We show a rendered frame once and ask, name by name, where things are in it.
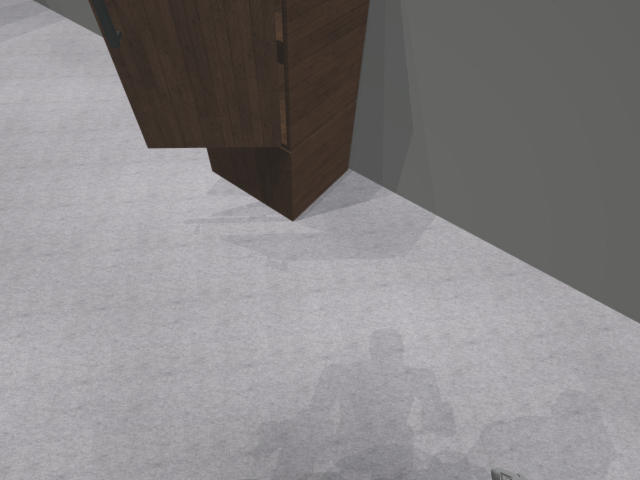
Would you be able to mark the cupboard door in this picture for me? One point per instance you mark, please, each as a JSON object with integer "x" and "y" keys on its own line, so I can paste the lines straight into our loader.
{"x": 199, "y": 73}

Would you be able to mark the handle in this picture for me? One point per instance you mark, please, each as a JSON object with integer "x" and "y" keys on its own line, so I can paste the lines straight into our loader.
{"x": 112, "y": 36}

